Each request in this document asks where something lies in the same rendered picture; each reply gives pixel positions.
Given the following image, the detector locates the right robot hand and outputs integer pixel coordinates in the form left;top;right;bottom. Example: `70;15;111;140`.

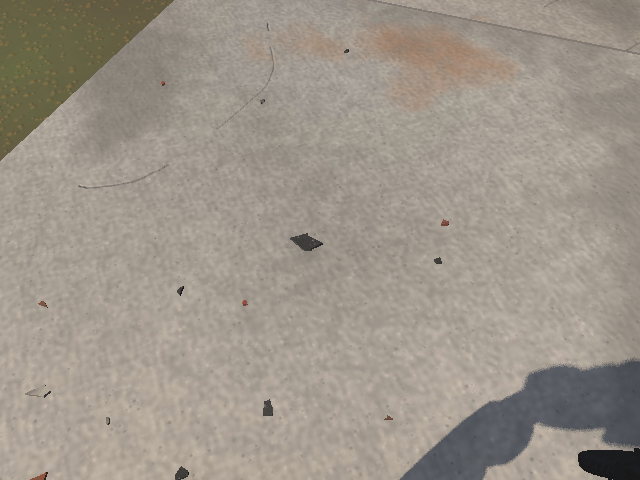
578;448;640;480

